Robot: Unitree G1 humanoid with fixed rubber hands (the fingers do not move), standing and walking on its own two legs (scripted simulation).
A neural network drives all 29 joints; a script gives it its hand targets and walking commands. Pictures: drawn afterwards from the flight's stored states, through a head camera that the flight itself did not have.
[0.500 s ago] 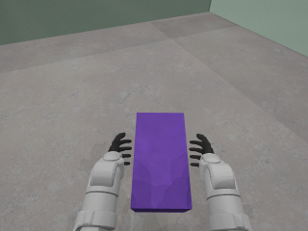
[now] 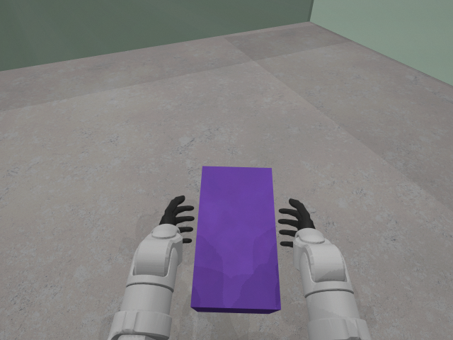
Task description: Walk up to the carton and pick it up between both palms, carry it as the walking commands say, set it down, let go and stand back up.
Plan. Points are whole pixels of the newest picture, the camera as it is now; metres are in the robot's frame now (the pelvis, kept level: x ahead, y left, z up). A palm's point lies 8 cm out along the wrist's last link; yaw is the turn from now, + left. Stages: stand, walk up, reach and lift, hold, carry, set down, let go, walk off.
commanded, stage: carry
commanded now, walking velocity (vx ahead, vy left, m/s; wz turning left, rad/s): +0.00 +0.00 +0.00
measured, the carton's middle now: (235, 238) +0.36 +0.00 -0.06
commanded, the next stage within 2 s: hold in 0.18 s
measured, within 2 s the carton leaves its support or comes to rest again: neither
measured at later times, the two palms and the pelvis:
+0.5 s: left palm (160, 241) +0.28 +0.13 +0.05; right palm (303, 251) +0.27 -0.12 +0.05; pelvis -0.03 +0.03 +0.00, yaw -12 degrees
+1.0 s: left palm (167, 250) +0.29 +0.13 +0.00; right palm (295, 260) +0.27 -0.11 +0.00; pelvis -0.05 +0.04 -0.02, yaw -12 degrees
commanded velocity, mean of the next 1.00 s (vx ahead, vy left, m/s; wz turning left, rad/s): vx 0.00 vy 0.00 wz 0.00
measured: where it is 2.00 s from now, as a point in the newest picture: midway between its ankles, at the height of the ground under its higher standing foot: outside the picture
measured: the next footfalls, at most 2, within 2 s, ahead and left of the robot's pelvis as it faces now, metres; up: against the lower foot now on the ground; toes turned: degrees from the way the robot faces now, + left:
none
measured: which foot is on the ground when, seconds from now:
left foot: down 0.00-1.00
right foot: down 0.00-1.00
